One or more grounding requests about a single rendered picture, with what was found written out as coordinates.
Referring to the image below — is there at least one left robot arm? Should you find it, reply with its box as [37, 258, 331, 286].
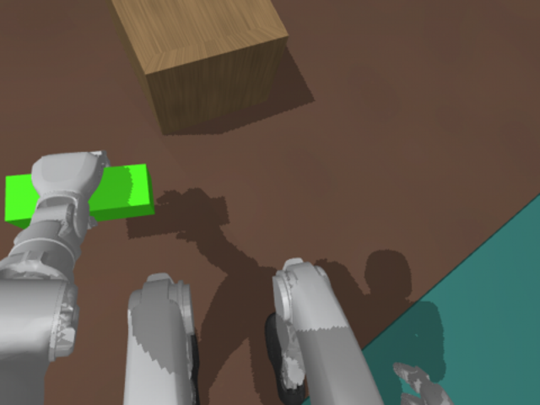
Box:
[0, 191, 89, 405]

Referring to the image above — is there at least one right robot hand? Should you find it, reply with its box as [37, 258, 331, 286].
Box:
[393, 362, 455, 405]

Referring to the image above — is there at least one right robot foot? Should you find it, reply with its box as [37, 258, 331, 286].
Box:
[265, 312, 305, 405]

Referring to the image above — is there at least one left robot hand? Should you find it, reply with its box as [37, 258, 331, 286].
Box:
[31, 150, 111, 230]

